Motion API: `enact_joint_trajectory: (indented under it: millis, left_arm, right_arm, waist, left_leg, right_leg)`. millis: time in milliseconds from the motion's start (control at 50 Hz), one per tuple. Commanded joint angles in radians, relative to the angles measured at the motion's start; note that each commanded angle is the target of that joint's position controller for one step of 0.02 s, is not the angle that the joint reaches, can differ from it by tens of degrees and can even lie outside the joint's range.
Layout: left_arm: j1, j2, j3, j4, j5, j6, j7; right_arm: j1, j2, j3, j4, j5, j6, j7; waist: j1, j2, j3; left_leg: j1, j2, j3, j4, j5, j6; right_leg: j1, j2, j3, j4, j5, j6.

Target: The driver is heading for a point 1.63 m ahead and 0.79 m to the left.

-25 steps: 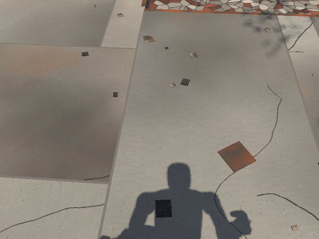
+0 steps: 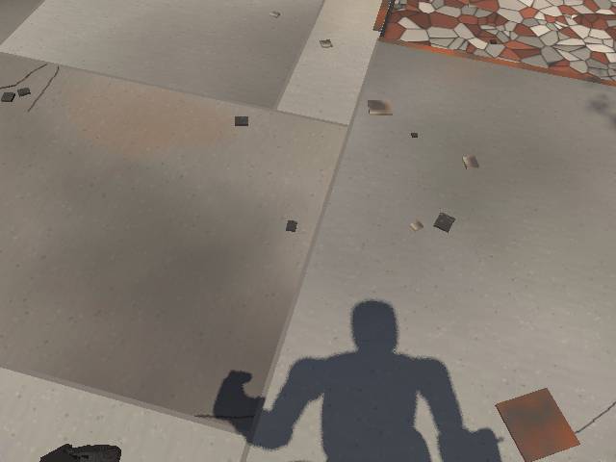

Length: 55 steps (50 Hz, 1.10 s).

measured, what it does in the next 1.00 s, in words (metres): walks ahead, turning left: right foot, then left foot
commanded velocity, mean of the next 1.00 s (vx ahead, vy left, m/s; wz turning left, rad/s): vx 0.06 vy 0.00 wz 0.57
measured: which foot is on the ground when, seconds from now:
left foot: down 0.00-0.16, up 0.18-0.56, down 0.58-1.00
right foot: up 0.00-0.12, down 0.14-0.58, up 0.60-1.00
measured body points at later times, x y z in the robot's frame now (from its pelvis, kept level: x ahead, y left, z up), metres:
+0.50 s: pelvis +0.12 -0.03 -0.01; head +0.15 -0.01 +0.44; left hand +0.19 +0.28 -0.12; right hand +0.33 -0.26 -0.10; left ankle +0.10 +0.10 -0.71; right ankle +0.22 -0.13 -0.75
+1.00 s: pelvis +0.13 +0.00 -0.01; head +0.15 +0.02 +0.44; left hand +0.12 +0.33 -0.11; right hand +0.43 -0.15 -0.08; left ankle +0.09 +0.10 -0.75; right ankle +0.21 -0.11 -0.73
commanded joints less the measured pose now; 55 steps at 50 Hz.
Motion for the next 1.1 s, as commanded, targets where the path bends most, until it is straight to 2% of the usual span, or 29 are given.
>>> enact_joint_trajectory:
  millis: [20,100,140,160,180,200,220,240,300,380,440,500,540,560,580,600,620,640,680,720,820,900,960,1000,1020,1040,1060,1080,1100]
  left_arm:
    - [-0.05,0.058,0.01,-0.068,-0.009,-0.006,-0.01]
    - [-0.024,0.11,0.032,-0.073,-0.003,-0.01,-0.016]
    - [0.064,0.137,0.042,-0.062,0.014,-0.024,-0.009]
    - [0.131,0.196,0.051,-0.068,0.034,-0.022,0.002]
    - [0.16,0.193,0.051,-0.057,0.036,0.0,0.001]
    - [0.134,0.138,0.042,-0.071,0.001,0.017,0.001]
    - [0.098,0.088,0.027,-0.088,-0.003,0.031,0.007]
    - [0.051,0.071,0.017,-0.091,0.002,0.045,0.011]
    - [-0.024,0.098,0.023,-0.09,0.016,0.063,0.023]
    - [-0.013,0.116,0.035,-0.073,0.006,0.068,0.033]
    - [-0.021,0.144,0.045,-0.067,-0.001,0.081,0.03]
    - [-0.014,0.162,0.052,-0.051,-0.014,0.091,0.022]
    - [-0.024,0.161,0.053,-0.038,-0.031,0.098,0.021]
    - [0.011,0.135,0.049,-0.018,-0.036,0.103,0.02]
    - [0.049,0.083,0.038,-0.007,-0.025,0.107,0.013]
    - [0.01,0.064,0.029,-0.065,0.01,0.101,0.012]
    - [-0.09,0.102,0.044,-0.085,0.005,0.093,0.021]
    - [-0.078,0.112,0.051,-0.08,-0.015,0.094,0.024]
    - [-0.017,0.123,0.062,-0.037,-0.005,0.1,0.038]
    - [0.003,0.112,0.062,-0.035,-0.003,0.097,0.035]
    - [-0.042,0.072,0.042,-0.054,-0.016,0.087,0.023]
    - [-0.036,0.085,0.042,-0.057,-0.025,0.079,0.008]
    - [-0.01,0.095,0.045,-0.059,-0.028,0.069,-0.003]
    - [0.043,0.095,0.05,-0.047,-0.025,0.061,-0.009]
    - [0.084,0.113,0.056,-0.034,-0.017,0.058,-0.009]
    - [0.101,0.173,0.068,-0.041,0.001,0.061,-0.004]
    - [0.081,0.234,0.077,-0.034,0.022,0.069,-0.004]
    - [0.06,0.175,0.064,-0.058,0.019,0.063,0.0]
    - [0.023,0.135,0.05,-0.068,0.009,0.061,0.006]
  right_arm:
    - [0.004,-0.182,-0.052,-0.05,0.008,0.006,-0.019]
    - [-0.013,-0.166,-0.052,-0.056,0.009,0.023,-0.029]
    - [-0.056,-0.127,-0.04,-0.086,0.008,0.024,-0.029]
    - [-0.017,-0.073,-0.023,-0.112,-0.014,0.019,-0.027]
    - [0.168,-0.066,-0.015,-0.098,0.004,0.019,-0.022]
    - [0.186,-0.174,-0.039,-0.065,0.012,0.031,-0.02]
    - [0.077,-0.214,-0.055,-0.075,0.018,0.052,-0.024]
    - [0.032,-0.205,-0.058,-0.08,0.019,0.075,-0.031]
    - [0.027,-0.143,-0.049,-0.098,0.015,0.107,-0.036]
    - [-0.027,-0.104,-0.033,-0.127,0.004,0.097,-0.029]
    - [-0.053,-0.108,-0.03,-0.141,0.004,0.093,-0.013]
    - [-0.055,-0.124,-0.037,-0.147,0.004,0.096,0.001]
    - [-0.009,-0.122,-0.044,-0.129,0.002,0.095,0.009]
    - [0.024,-0.14,-0.054,-0.115,-0.003,0.095,0.006]
    - [0.049,-0.215,-0.076,-0.118,-0.006,0.093,-0.007]
    - [0.014,-0.323,-0.092,-0.158,-0.011,0.091,-0.02]
    - [0.026,-0.296,-0.086,-0.162,-0.046,0.066,-0.014]
    - [-0.021,-0.269,-0.075,-0.158,-0.047,0.045,-0.011]
    - [-0.121,-0.202,-0.056,-0.17,-0.008,0.035,-0.017]
    - [-0.129,-0.176,-0.041,-0.179,-0.008,0.04,-0.026]
    - [-0.087,-0.199,-0.052,-0.177,-0.003,0.053,-0.037]
    - [-0.102,-0.217,-0.06,-0.189,-0.005,0.066,-0.026]
    - [-0.128,-0.216,-0.061,-0.197,0.005,0.072,-0.017]
    - [-0.167,-0.208,-0.059,-0.205,0.02,0.076,-0.02]
    - [-0.17,-0.189,-0.053,-0.207,0.022,0.077,-0.024]
    - [-0.121,-0.135,-0.038,-0.206,0.004,0.075,-0.026]
    - [-0.1,-0.136,-0.04,-0.223,0.006,0.067,-0.027]
    - [-0.088,-0.218,-0.064,-0.202,-0.014,0.057,-0.029]
    - [-0.083,-0.244,-0.078,-0.178,-0.004,0.058,-0.026]
  waist:
    - [0.003,0.128,-0.102]
    - [0.032,0.153,-0.109]
    - [0.084,0.121,-0.165]
    - [0.079,-0.046,-0.286]
    - [0.019,-0.277,-0.422]
    - [0.027,-0.166,-0.402]
    - [0.057,-0.095,-0.291]
    - [0.049,-0.055,-0.222]
    - [0.019,-0.116,-0.113]
    - [0.046,-0.099,-0.161]
    - [0.054,-0.107,-0.173]
    - [0.051,-0.112,-0.159]
    - [0.015,-0.098,-0.157]
    - [0.009,-0.064,-0.15]
    - [0.022,0.133,-0.112]
    - [0.044,0.374,-0.065]
    - [-0.028,0.268,-0.108]
    - [0.01,0.221,-0.101]
    - [0.054,0.173,-0.104]
    - [0.067,0.173,-0.136]
    - [0.034,0.179,-0.144]
    - [0.024,0.2,-0.14]
    - [0.031,0.208,-0.146]
    - [0.071,0.199,-0.155]
    - [0.083,0.176,-0.169]
    - [0.054,0.016,-0.201]
    - [0.014,-0.247,-0.132]
    - [0.038,-0.183,-0.13]
    - [0.027,-0.117,-0.114]
  left_leg:
    - [-0.052,0.196,-0.113,-0.021,0.5,0.106]
    - [0.047,0.229,-0.256,0.114,0.416,0.081]
    - [0.009,0.141,-0.247,0.282,0.332,0.023]
    - [-0.148,0.05,-0.166,0.537,-0.021,-0.031]
    - [-0.364,-0.046,-0.1,0.771,-0.575,-0.085]
    - [-0.422,0.037,-0.102,0.893,-0.504,-0.117]
    - [-0.463,0.068,-0.066,0.937,-0.42,-0.14]
    - [-0.462,0.095,-0.041,0.93,-0.361,-0.154]
    - [-0.347,0.12,0.029,0.84,-0.249,-0.166]
    - [-0.307,0.161,0.055,0.654,-0.2,-0.156]
    - [-0.231,0.168,0.086,0.527,-0.161,-0.135]
    - [-0.176,0.157,0.118,0.406,-0.146,-0.104]
    - [-0.076,0.129,0.154,0.232,-0.052,-0.062]
    - [-0.002,0.113,0.134,0.152,-0.003,-0.029]
    - [0.078,0.246,-0.092,0.005,0.155,0.042]
    - [0.11,0.465,-0.433,-0.04,0.33,0.217]
    - [0.033,0.473,-0.448,-0.065,0.283,0.277]
    - [0.021,0.421,-0.357,-0.064,0.229,0.226]
    - [0.023,0.342,-0.256,-0.035,0.217,0.132]
    - [0.009,0.308,-0.222,-0.015,0.331,0.131]
    - [0.085,0.285,-0.257,0.023,0.321,0.136]
    - [0.032,0.284,-0.343,0.039,0.301,0.152]
    - [0.04,0.268,-0.413,0.066,0.346,0.144]
    - [0.021,0.228,-0.421,0.106,0.321,0.104]
    - [-0.03,0.196,-0.39,0.141,0.228,0.061]
    - [-0.142,0.111,-0.283,0.301,-0.019,0.0]
    - [-0.355,-0.054,-0.106,0.457,-0.409,-0.064]
    - [-0.376,0.004,-0.11,0.698,-0.465,-0.113]
    - [-0.377,0.016,-0.113,0.791,-0.402,-0.127]
  right_leg:
    - [0.192,0.086,-0.043,-0.139,0.136,0.002]
    - [0.219,0.097,0.006,-0.247,0.031,-0.036]
    - [0.413,0.037,0.018,-0.35,0.25,-0.088]
    - [0.675,-0.169,0.181,-0.281,0.654,-0.17]
    - [0.896,-0.39,0.473,-0.286,0.734,-0.364]
    - [0.83,-0.385,0.512,-0.329,0.437,-0.368]
    - [0.738,-0.313,0.382,-0.354,0.254,-0.321]
    - [0.628,-0.258,0.291,-0.389,0.113,-0.29]
    - [0.388,-0.161,0.1,-0.485,-0.025,-0.268]
    - [0.457,-0.202,0.022,-0.486,0.06,-0.304]
    - [0.459,-0.223,-0.02,-0.489,0.035,-0.302]
    - [0.474,-0.24,-0.044,-0.469,-0.016,-0.278]
    - [0.452,-0.226,-0.087,-0.402,-0.064,-0.223]
    - [0.4,-0.196,-0.124,-0.331,-0.131,-0.165]
    - [0.254,-0.1,-0.222,-0.111,-0.279,-0.066]
    - [-0.022,0.064,-0.237,0.138,-0.592,0.024]
    - [-0.028,0.077,-0.064,0.326,-0.611,0.01]
    - [-0.031,0.059,-0.025,0.375,-0.517,-0.01]
    - [-0.024,0.045,-0.013,0.369,-0.376,-0.01]
    - [0.037,0.069,-0.021,0.405,-0.315,0.007]
    - [0.073,0.092,-0.005,0.145,-0.282,0.028]
    - [0.189,0.116,0.003,0.004,-0.328,0.02]
    - [0.254,0.129,0.008,-0.111,-0.332,0.005]
    - [0.36,0.129,-0.005,-0.304,-0.206,-0.018]
    - [0.462,0.08,0.005,-0.39,-0.071,-0.041]
    - [0.584,-0.104,0.164,-0.413,0.058,-0.108]
    - [0.589,-0.269,0.399,-0.437,0.253,-0.285]
    - [0.547,-0.34,0.442,-0.44,0.258,-0.376]
    - [0.524,-0.284,0.351,-0.426,0.23,-0.349]
Velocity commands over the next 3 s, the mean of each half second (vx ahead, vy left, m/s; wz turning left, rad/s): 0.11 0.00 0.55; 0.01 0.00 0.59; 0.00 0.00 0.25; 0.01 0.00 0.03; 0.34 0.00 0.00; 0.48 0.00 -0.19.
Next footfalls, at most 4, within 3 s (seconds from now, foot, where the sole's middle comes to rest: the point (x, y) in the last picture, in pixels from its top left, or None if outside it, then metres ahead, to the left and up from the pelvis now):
0.14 right None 0.26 -0.12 -0.78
0.58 left None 0.13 0.11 -0.78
1.04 right None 0.24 -0.08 -0.78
1.36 left None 0.06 0.12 -0.78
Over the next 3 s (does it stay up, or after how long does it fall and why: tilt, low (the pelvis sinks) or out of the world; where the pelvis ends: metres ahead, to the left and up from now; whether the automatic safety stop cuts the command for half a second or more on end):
stays up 0.46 0.30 0.00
